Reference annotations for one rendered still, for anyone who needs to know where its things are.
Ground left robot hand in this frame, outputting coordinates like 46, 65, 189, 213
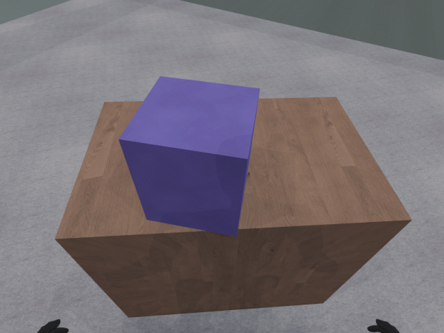
37, 319, 69, 333

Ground pedestal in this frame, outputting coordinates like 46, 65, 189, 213
55, 97, 412, 318

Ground carton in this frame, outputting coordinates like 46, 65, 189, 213
119, 76, 260, 237

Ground right robot hand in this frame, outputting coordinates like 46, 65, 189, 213
367, 319, 399, 333

